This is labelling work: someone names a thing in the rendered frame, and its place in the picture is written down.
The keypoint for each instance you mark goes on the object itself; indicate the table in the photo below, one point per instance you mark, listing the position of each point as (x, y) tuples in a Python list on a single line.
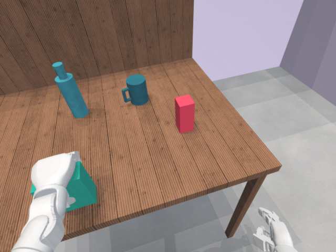
[(135, 155)]

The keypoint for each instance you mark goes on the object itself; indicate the left robot forearm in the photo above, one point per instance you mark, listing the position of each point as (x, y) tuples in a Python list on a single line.
[(44, 229)]

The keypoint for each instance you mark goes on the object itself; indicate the sponge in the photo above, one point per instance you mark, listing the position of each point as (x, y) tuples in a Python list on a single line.
[(81, 187)]

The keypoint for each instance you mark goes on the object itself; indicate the left robot hand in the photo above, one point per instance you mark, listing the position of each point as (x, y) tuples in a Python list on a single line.
[(57, 170)]

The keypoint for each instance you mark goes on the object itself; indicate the right robot hand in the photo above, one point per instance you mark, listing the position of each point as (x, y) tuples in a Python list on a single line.
[(278, 234)]

